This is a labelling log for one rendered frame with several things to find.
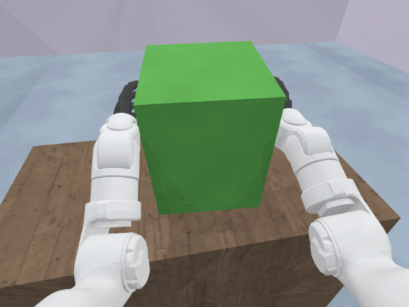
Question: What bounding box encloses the right robot forearm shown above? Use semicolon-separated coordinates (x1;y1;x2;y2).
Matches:
274;108;392;257

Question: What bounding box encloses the carton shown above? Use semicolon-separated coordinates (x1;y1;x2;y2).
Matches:
133;41;286;215

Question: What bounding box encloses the left robot forearm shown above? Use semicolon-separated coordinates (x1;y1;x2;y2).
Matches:
74;113;141;278

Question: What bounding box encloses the robot left upper arm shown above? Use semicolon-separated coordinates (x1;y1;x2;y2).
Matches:
35;232;150;307

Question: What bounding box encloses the left robot hand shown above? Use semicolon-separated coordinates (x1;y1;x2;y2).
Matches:
113;80;139;126

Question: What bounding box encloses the robot right upper arm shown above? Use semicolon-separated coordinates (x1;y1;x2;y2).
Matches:
309;210;409;307

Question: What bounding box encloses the right robot hand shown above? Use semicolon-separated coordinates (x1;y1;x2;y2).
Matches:
274;77;292;109

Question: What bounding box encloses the pedestal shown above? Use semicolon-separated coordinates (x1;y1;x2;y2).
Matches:
0;137;400;307

